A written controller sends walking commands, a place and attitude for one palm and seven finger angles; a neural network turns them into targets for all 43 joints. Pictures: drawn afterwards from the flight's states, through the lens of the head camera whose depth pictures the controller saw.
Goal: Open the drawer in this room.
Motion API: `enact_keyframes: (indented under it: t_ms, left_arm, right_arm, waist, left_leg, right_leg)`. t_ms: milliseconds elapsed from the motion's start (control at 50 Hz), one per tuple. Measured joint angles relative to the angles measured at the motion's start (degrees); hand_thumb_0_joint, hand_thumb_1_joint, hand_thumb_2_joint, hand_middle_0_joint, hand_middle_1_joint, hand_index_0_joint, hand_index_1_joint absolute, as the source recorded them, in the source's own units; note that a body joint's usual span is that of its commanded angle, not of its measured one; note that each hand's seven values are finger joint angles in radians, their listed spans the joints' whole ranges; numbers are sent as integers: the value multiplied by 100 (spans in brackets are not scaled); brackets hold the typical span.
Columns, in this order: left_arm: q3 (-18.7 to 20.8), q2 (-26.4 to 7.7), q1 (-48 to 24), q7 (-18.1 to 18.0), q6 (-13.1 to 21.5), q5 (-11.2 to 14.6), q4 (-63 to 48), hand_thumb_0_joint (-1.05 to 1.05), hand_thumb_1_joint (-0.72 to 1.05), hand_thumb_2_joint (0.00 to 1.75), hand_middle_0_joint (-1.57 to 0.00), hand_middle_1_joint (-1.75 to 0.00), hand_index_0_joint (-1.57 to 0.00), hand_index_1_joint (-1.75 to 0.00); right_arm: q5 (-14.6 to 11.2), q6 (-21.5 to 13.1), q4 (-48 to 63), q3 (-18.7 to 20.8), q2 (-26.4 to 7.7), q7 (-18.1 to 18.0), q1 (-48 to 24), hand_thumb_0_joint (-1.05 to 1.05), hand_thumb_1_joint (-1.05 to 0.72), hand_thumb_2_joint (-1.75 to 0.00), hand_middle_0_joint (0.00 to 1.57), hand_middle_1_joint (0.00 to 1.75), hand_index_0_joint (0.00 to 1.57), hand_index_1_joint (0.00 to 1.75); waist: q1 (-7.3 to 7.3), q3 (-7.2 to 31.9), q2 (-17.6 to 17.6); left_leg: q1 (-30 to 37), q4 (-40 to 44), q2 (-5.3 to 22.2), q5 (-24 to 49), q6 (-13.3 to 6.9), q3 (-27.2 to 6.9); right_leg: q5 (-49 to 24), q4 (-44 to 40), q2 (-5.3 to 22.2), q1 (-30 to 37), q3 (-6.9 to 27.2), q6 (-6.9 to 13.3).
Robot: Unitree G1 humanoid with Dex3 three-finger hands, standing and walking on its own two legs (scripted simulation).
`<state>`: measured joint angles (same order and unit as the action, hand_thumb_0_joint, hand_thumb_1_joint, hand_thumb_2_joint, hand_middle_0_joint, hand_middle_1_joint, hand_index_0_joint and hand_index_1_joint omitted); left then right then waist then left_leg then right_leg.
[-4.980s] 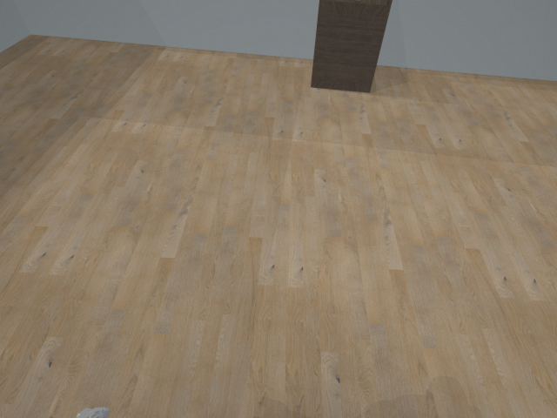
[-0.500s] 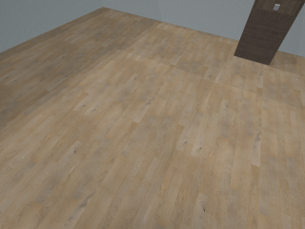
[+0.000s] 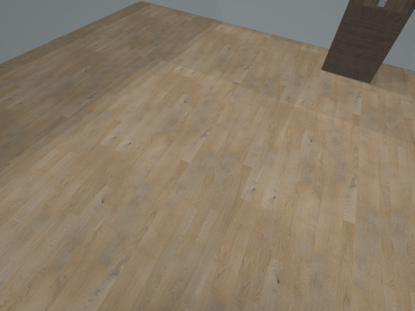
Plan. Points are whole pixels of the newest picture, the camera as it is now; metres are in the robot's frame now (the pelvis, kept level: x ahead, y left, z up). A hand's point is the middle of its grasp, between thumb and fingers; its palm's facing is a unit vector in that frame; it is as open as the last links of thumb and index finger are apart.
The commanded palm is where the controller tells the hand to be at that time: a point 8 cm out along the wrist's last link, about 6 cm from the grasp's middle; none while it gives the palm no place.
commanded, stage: turn or walk to find it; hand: left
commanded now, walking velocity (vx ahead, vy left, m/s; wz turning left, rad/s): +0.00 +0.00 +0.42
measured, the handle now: (382, 1) +2.17 -1.15 -0.13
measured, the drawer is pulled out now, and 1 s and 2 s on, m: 0.00 0.00 0.00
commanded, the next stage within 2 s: stand and wait in 1.24 s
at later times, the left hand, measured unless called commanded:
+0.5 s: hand out of the picture +0.02 +0.19 -0.18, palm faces +0.01 -0.98 -0.21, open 7.4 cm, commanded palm none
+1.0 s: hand out of the picture +0.07 +0.21 -0.17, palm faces +0.06 -0.97 -0.25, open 7.4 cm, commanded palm none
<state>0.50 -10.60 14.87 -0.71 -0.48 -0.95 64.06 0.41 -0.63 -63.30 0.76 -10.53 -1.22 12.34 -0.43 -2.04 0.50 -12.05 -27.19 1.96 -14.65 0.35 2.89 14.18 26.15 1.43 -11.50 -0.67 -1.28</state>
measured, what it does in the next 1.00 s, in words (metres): stands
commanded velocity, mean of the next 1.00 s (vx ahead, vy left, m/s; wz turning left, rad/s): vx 0.00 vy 0.00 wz -0.02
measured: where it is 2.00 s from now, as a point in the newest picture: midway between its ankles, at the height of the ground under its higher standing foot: outside the picture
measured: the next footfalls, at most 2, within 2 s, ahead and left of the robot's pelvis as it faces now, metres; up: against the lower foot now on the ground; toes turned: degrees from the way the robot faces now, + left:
none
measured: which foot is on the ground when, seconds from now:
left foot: down 0.00-1.00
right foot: down 0.00-1.00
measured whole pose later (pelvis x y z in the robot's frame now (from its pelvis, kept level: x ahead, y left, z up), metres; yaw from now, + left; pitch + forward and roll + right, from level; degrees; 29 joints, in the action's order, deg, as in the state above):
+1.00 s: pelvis +0.00 +0.00 +0.00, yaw +3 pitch +1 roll +0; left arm 1.4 -13.7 8.4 -1.2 -0.8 -0.8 58.4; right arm 0.9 1.0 -60.7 0.9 -12.5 -0.3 12.0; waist 0.1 -1.6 0.7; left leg -15.6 -30.0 -0.1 -15.2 0.1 -1.4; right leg 15.9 29.1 2.6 -13.8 -3.3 -1.5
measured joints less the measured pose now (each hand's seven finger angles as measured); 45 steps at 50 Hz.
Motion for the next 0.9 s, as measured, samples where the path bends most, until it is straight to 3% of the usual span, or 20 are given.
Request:
enact_keyframes:
  t_ms: [220,360,600,680,720,900]
  left_arm:
    - [73,-52,-303,-80,-16,9,-334,0,91,90,-20,-30,-20,-30]
    - [41,-68,-155,-24,-45,13,-158,0,91,90,-20,-30,-20,-30]
    - [245,-105,-97,95,-202,-59,-567,0,91,90,-20,-30,-20,-30]
    - [170,-73,-166,43,-76,-63,-587,0,91,90,-20,-30,-20,-30]
    - [110,-85,-250,62,-9,-43,-516,0,91,90,-20,-30,-20,-30]
    - [79,-323,-702,-21,-31,20,-489,0,91,90,-20,-30,-20,-30]
  right_arm:
    - [36,159,68,13,-9,43,143,1,-91,-90,20,30,20,30]
    - [21,50,75,-7,20,-1,-45,1,-91,-90,20,30,20,30]
    - [44,171,550,179,-85,-45,-187,1,-91,-90,20,30,20,30]
    - [35,183,508,188,-221,-43,-119,1,-91,-90,20,30,20,30]
    - [27,141,389,149,-290,-14,-82,1,-91,-90,20,30,20,30]
    - [37,118,116,27,-292,68,49,1,-91,-90,20,30,20,30]
  waist:
    - [6,-6,-27]
    - [-54,24,-20]
    - [-48,-145,-59]
    - [43,-89,-162]
    - [70,-85,-169]
    - [85,73,95]
  left_leg:
    - [-321,-276,-167,-33,-18,-345]
    - [-87,-92,-54,-12,1,-127]
    - [-465,-722,225,-351,66,312]
    - [-584,-940,196,-605,44,114]
    - [-466,-767,144,-295,14,4]
    - [-223,-191,-147,-56,-29,-271]
  right_leg:
    - [189,291,170,-167,-342,-25]
    - [60,100,58,-40,-127,-5]
    - [276,864,-203,-703,331,75]
    - [310,848,-234,-679,235,122]
    - [266,705,-219,-525,179,108]
    - [120,223,64,-180,-109,-24]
